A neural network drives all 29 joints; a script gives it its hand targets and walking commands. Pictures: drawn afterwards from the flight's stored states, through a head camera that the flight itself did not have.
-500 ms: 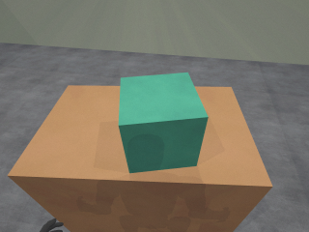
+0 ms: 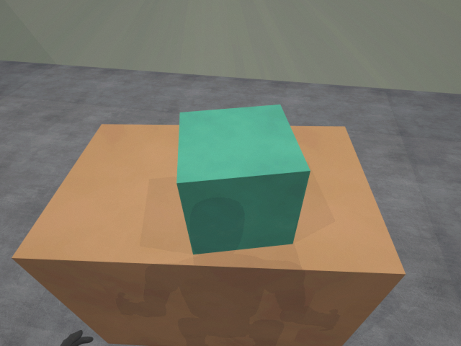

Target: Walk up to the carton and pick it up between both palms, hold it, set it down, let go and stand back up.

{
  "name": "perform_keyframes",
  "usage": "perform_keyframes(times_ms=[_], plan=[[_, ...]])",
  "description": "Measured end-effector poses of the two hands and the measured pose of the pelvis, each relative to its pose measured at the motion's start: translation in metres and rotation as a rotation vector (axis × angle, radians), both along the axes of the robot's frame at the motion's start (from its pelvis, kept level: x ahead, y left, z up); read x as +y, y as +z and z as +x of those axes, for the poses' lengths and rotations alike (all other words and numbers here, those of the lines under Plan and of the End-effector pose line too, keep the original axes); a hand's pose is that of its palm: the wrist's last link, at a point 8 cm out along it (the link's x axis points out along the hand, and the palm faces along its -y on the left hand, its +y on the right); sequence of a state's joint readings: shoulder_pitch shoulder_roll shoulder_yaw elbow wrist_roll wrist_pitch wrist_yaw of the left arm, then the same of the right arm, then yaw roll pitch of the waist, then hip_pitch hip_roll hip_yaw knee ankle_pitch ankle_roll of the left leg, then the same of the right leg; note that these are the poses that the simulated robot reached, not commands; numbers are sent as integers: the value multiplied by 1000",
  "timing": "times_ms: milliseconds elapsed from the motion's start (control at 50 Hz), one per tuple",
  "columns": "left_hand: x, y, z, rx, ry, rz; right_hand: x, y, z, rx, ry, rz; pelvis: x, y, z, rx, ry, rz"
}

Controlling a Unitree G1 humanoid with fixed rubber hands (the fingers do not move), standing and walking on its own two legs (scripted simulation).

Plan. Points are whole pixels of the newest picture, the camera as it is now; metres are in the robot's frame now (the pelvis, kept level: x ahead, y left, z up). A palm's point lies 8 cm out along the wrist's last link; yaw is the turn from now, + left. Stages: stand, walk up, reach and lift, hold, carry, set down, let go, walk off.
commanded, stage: stand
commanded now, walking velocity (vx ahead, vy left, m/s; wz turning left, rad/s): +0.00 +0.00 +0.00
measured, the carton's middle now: (237, 179) +0.48 +0.01 +0.02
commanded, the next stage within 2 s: none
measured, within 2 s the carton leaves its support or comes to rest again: neither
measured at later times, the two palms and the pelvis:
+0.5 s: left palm out of the picture +0.11 +0.31 -0.07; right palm out of the picture +0.08 -0.29 -0.10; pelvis +0.00 +0.00 +0.00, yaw +0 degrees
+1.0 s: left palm out of the picture +0.10 +0.31 -0.07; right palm out of the picture +0.08 -0.29 -0.10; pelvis +0.00 +0.00 +0.00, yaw +0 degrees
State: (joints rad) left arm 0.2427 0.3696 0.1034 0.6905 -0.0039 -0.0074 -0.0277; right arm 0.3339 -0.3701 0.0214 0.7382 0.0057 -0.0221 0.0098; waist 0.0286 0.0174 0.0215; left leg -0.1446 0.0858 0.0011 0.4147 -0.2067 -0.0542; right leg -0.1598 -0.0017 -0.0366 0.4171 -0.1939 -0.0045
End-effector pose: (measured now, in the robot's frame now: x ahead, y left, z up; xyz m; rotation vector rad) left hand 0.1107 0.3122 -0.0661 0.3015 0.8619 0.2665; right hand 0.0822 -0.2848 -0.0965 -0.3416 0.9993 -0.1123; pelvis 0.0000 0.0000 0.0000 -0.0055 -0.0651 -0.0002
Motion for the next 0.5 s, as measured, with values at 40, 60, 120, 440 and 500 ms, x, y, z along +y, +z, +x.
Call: perform_keyframes(times_ms=[40, 60, 120, 440, 500], plan=[[0, 0, 0, 1, 0, 0, 0, 0, 0, 1, 0, 0, 0, 0, 0, 0, 0, 0], [0, 0, -1, 3, 0, 1, 0, 0, 0, 2, 0, 0, 0, 0, 0, 0, 0, 0], [1, -1, -2, 9, 2, 3, 0, -1, 0, 3, 0, 1, 0, 0, 0, 0, 0, 0], [2, -4, -5, 30, 5, 1, -1, -3, -4, 30, -6, -2, 0, 0, 0, 0, 0, 0], [1, -5, -6, 30, 5, -1, -2, -3, -5, 33, -7, -4, 0, 0, 0, 0, 0, 0]])
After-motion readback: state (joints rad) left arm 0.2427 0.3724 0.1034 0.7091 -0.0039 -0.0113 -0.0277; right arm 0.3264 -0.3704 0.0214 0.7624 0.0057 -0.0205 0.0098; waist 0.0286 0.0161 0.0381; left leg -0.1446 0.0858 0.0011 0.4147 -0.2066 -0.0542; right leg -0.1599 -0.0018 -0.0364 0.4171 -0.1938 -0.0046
